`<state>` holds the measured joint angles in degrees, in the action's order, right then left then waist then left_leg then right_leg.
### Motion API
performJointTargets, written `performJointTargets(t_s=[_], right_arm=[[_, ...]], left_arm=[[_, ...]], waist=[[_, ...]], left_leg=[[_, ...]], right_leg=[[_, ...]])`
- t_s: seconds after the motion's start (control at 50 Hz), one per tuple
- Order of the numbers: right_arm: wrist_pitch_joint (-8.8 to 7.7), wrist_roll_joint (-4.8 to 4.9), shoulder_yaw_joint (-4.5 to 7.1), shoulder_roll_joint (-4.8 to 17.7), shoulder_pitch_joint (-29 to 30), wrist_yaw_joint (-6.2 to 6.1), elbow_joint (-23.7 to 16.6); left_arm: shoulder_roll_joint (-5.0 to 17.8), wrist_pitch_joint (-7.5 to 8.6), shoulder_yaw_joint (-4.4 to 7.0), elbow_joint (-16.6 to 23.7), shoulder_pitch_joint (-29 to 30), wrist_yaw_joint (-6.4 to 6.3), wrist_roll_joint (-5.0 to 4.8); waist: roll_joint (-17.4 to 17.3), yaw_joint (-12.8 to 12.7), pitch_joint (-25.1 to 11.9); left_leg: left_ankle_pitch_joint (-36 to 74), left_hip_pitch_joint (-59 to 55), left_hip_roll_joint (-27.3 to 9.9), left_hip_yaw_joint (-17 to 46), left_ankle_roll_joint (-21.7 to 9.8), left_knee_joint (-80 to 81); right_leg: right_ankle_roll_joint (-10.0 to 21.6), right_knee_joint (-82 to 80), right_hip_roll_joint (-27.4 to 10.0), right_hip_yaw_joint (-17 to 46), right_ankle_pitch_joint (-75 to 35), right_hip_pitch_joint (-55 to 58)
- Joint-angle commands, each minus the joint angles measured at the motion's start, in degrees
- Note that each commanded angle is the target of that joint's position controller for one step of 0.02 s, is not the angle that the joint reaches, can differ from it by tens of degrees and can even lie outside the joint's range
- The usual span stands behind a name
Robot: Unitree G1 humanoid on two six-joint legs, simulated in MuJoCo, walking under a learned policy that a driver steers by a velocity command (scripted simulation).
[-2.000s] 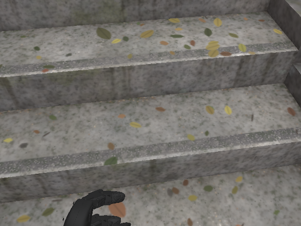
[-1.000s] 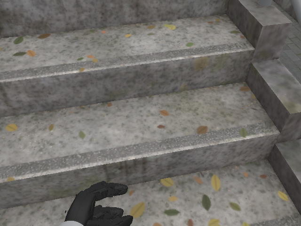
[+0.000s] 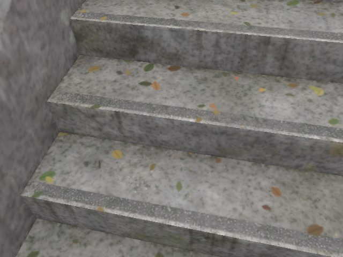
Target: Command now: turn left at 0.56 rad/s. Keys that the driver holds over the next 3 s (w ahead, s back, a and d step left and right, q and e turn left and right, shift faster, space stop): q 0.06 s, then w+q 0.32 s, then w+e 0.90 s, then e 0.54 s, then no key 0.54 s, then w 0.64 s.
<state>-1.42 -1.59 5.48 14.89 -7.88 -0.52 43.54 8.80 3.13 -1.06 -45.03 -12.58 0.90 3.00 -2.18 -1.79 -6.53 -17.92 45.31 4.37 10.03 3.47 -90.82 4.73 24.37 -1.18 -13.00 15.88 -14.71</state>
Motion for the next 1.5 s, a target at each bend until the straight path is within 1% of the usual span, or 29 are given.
performJointTargets(t_s=[0.02, 0.2, 0.3, 0.34, 0.36, 0.4, 0.44, 0.46, 0.56, 0.68, 0.7, 0.72, 0.74, 0.78, 0.8, 0.82, 0.84, 0.88, 0.94, 1.06, 1.14, 1.2, 1.22, 1.24, 1.26, 1.28, 1.32, 1.36, 1.5], right_arm=[[-1.28, -0.21, -1.27, 0.85, 4.73, -0.3, -3.75], [-0.24, -1.1, -2.99, -0.36, 4.46, 5.15, -5.81], [-2.58, -0.11, -1.66, -2.84, -2.98, 4.37, -1.97], [-4.24, -1.62, 2.08, 4.37, -20.08, 1.16, 3.53], [-4.6, -0.09, 3.17, 10.08, -32.87, 0.32, 6.34], [-4.38, -1.8, 2.83, 6.28, -35.64, 3.05, 14.45], [-3.94, -2.75, -1.14, -2.28, -29.06, 4.42, 16.95], [-3.86, -2.03, -1.17, -0.82, -18.47, 2.08, 7.84], [-6.29, -0.92, -3.92, 0.31, -17.34, -0.29, 13.84], [-6.12, 3.2, -2.85, 5.78, -18.06, -4.61, 12.53], [-4.7, -5.14, -1.33, 15.03, -19.9, 6.25, 15.47], [-3.71, -5.79, 1.88, 20.64, -11.41, 8.99, 11.83], [-4.9, 2.5, 1.04, 11.33, -8.27, 2.27, 4.94], [-5.81, 3.57, 0.22, 6.81, -5.99, -0.99, -0.17], [-5.51, -1.33, -1.72, 1.18, -0.55, 0.54, -6.78], [-1.8, -2.78, -1.9, -3.52, -13.79, 6.44, 2.56], [-1.63, -2.01, -2.61, -2.9, -9.03, 6.44, -0.29], [-0.92, -4.87, -5.33, -5.0, -4.62, 3.79, -2.7], [0.28, 0.67, -6.14, -0.89, 0.37, 2.08, -5.16], [0.6, -1.14, -8.2, -4.63, 22.36, 2.8, -8.47], [1.32, -1.31, -7.46, -3.44, 33.43, 3.45, -15.86], [1.61, 2.78, -6.34, -0.4, 11.85, 2.84, -10.09], [1.48, 1.77, -5.5, -0.25, -11.29, 1.05, -2.15], [2.08, 2.03, -6.13, 2.22, -23.48, 1.84, 3.45], [2.85, -2.5, -6.01, 2.07, -25.87, 2.67, 3.41], [0.89, -1.22, -4.33, 3.46, -18.42, 2.7, 5.16], [-1.64, 0.06, -7.15, -7.23, -9.16, 4.2, 9.89], [-4.54, 1.9, -9.75, -17.35, -3.19, 4.4, 12.69], [-7.17, -4.86, -6.29, -5.6, -10.85, 1.52, 18.35]], left_arm=[[9.04, 0.72, 2.38, 1.46, -0.13, -0.92, 0.43], [11.5, 4.87, 3.94, 1.36, -0.46, -2.22, 0.95], [12.58, 1.01, 4.71, -1.19, -3.96, -1.87, 0.81], [3.13, 0.76, 2.16, -0.85, -4.1, -0.52, 1.73], [0.38, 2.38, 0.56, 5.77, -2.24, 0.67, -0.13], [3.52, 3.89, 1.97, 4.37, 7.44, 2.5, -1.46], [5.57, 3.51, 2.82, 4.31, 5.88, 1.89, -0.08], [3.16, 2.84, 2.88, 7.74, 10.17, -0.71, -3.02], [-2.79, -4.12, 0.28, 16.67, 17.49, -5.4, -3.84], [-2.67, -6.74, -1.26, 13.03, 11.04, -3.66, -3.53], [-1.1, -7.5, -2.52, 19.33, 13.85, 3.72, -5.14], [3.97, -6.9, -0.07, 15.1, 5.82, 5.16, -6.25], [9.55, -6.36, 2.97, 6.71, -4.96, 0.26, -1.84], [13.86, -4.38, 5.26, 5.95, -5.74, -0.91, -0.03], [15.15, -4.47, 6.84, 5.51, -1.93, -2.43, -2.82], [9.97, -2.72, 3.25, -1.38, -26.4, 1.54, 1.48], [6.63, -0.81, 3.61, -5.33, -23.94, 3.8, 0.88], [2.61, 1.81, 2.18, -10.29, -14.14, 5.31, 0.77], [3.57, 2.16, 1.45, -8.76, 2.68, 6.31, 3.55], [4.69, 4.97, 0.9, -17.88, -29.24, 4.2, 2.86], [9.68, 3.86, 2.6, -12.53, -17.97, 5.21, -2.79], [16.5, 4.58, 5.66, -12.49, -17.85, 6.89, -2.22], [9.05, 4.56, 4.53, -12.76, -16.08, 7.1, 0.59], [0.64, 3.81, 2.58, -16.36, -27.49, 7.94, 5.36], [9.0, 1.63, 6.01, -16.59, -15.36, 8.67, 0.21], [6.16, 1.45, 5.79, -16.5, -11.24, 8.66, -1.15], [2.01, 0.74, 5.23, -12.16, -4.19, 4.73, -0.58], [-1.61, -0.35, 3.68, -8.38, -3.8, 3.93, -0.5], [-2.88, -3.06, -1.28, 6.02, 19.06, 1.81, -3.41]], waist=[[6.23, -0.52, 2.13], [7.65, -2.75, 4.47], [4.31, 0.48, 3.06], [-4.38, 5.79, -2.23], [-13.52, 10.09, -9.33], [-11.91, 13.19, 7.65], [-6.0, 5.93, 8.49], [8.28, 4.54, 2.81], [0.24, -1.41, 21.37], [-6.06, -3.41, 4.49], [-20.63, -9.58, -10.67], [-16.06, -11.53, -7.93], [-5.96, -7.29, -11.75], [-1.12, -7.71, -5.56], [12.31, -4.09, -2.63], [3.35, -8.67, -4.31], [6.65, -4.06, 9.7], [2.24, 4.35, 5.19], [-2.34, 11.47, 4.68], [6.36, -0.62, 4.14], [10.56, 4.08, 0.54], [13.71, 11.5, -1.93], [2.3, 16.95, -17.48], [-20.03, 13.03, -32.67], [-14.09, 18.72, -12.68], [-8.32, 14.33, 3.47], [8.2, 4.81, -0.61], [5.81, -2.31, -2.08], [0.78, -0.01, 1.15]], left_leg=[[-1.37, 14.71, -3.22, -0.55, 0.97, 6.16], [-9.23, -6.5, -10.15, -11.69, -6.93, 36.83], [5.78, -31.36, -3.5, -16.43, -11.6, 64.9], [27.4, -52.83, -7.57, -4.57, -20.04, 62.32], [27.29, -73.05, -22.17, 26.2, -31.76, 68.5], [12.41, -62.06, -22.46, 22.03, -26.3, 72.56], [15.64, -46.96, -21.23, 12.45, -22.87, 67.4], [26.05, -46.67, -22.08, 7.72, -15.14, 68.06], [7.78, -24.22, -23.63, -1.22, -11.79, 81.98], [83.17, -37.45, -16.44, -24.19, -9.5, 83.72], [106.69, -31.56, -22.23, -16.01, -21.59, 78.81], [108.86, -37.12, -22.89, -18.24, -22.27, 71.57], [119.98, -50.64, -21.9, -20.89, -15.64, 53.24], [66.3, -26.96, -13.39, -13.51, -10.11, 13.99], [10.31, -2.28, 0.38, -9.82, -7.11, -8.0], [25.0, 15.29, 3.64, 17.25, -14.61, -18.22], [23.12, 28.98, 1.88, 12.93, -15.25, -25.85], [20.25, 32.35, -0.66, 9.8, -17.33, -28.63], [24.99, 21.67, -6.09, -3.01, -17.12, -23.26], [6.98, 42.35, -3.62, -9.13, -10.32, -22.81], [-10.97, 2.52, -0.36, -26.03, -7.44, 14.08], [0.27, -13.45, 4.12, -16.9, -6.82, 38.01], [12.2, -39.84, -3.28, -3.38, -13.29, 37.77], [17.34, -65.27, -23.6, 36.66, -33.55, 54.91], [-12.98, -47.15, -23.8, 49.62, -30.94, 69.8], [-24.49, -32.51, -22.04, 42.4, -27.67, 70.84], [-0.89, -26.62, -23.26, 20.99, -25.21, 66.71], [14.18, -24.18, -17.9, 2.36, -17.55, 67.96], [21.5, -34.71, -18.83, -13.96, -14.29, 80.09]], right_leg=[[14.33, -11.39, -17.45, 14.74, -11.36, 13.73], [9.69, -14.53, -22.18, 6.41, 7.4, 9.38], [6.77, -2.93, -21.54, 1.89, 8.37, 6.37], [0.07, 25.19, -10.97, -4.91, 2.7, -11.67], [-4.81, 40.02, -1.28, 2.53, 12.84, -33.79], [-1.82, 84.63, 0.01, 14.16, 11.46, -58.71], [6.75, 107.97, -1.54, 15.51, 6.72, -65.53], [-0.03, 104.92, -2.85, 12.95, 7.69, -57.87], [0.86, 105.21, 2.15, 21.8, 9.91, -66.34], [5.44, 61.1, 2.26, -1.26, 8.25, -28.92], [2.55, 57.97, 7.53, 6.31, 2.73, -17.39], [1.21, 44.91, 10.47, 5.41, -2.83, -14.0], [4.91, 45.19, 12.39, -2.67, 24.56, -11.14], [14.68, 21.11, 5.37, 26.64, 17.03, -1.4], [20.81, 5.8, -5.05, 55.26, 0.68, 0.41], [12.24, 0.17, -5.3, 66.35, 9.91, 9.11], [11.2, 2.41, -7.77, 59.16, 8.41, 3.29], [10.27, 4.35, -4.79, 47.83, 6.58, -3.16], [3.0, -2.34, 0.29, 32.29, 3.2, -27.19], [2.34, 1.09, -0.46, 39.3, -16.43, 5.86], [10.12, -10.63, -3.4, 37.68, -68.49, -14.0], [10.14, 5.73, -10.39, 37.93, -115.07, 4.12], [5.56, 28.41, -6.72, 35.39, -106.45, -3.83], [0.14, 50.54, 6.38, 33.72, -40.86, -26.25], [1.29, 79.03, 10.19, 29.56, -18.52, -37.4], [3.3, 92.96, 6.79, 27.1, -24.17, -48.42], [11.5, 99.71, 4.45, 25.93, -17.53, -50.76], [12.42, 90.88, -0.72, 26.09, -16.32, -48.56], [10.7, 91.37, -4.42, 16.54, 16.26, -67.96]])
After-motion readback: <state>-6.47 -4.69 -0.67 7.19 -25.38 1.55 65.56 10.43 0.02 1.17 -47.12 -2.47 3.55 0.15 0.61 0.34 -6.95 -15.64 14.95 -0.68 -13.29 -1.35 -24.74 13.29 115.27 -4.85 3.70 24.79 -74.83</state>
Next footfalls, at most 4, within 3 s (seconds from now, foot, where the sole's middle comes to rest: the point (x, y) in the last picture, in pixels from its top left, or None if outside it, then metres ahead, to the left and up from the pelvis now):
0.32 left None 0.03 0.20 -0.78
0.76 right None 0.35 0.05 -0.61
1.20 left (136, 176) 0.69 0.19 -0.45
1.68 right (235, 105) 0.87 -0.15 -0.29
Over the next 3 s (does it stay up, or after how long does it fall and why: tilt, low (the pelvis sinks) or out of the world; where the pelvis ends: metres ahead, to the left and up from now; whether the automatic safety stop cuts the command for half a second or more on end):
stays up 1.07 -0.10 0.52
